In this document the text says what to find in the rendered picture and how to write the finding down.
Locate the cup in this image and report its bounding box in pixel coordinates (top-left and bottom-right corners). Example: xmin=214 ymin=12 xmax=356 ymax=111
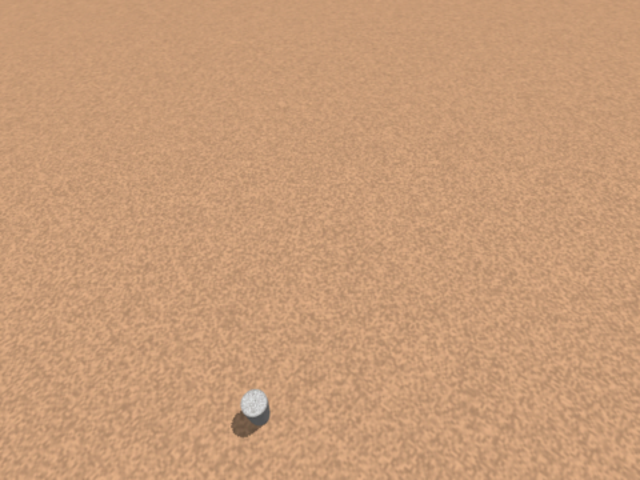
xmin=240 ymin=389 xmax=270 ymax=426

